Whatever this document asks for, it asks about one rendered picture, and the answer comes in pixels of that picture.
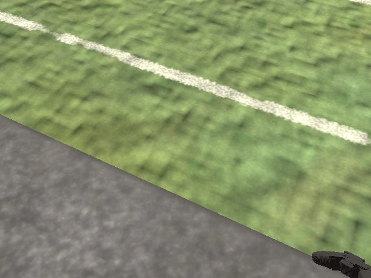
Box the robot right hand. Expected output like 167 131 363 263
312 251 371 278

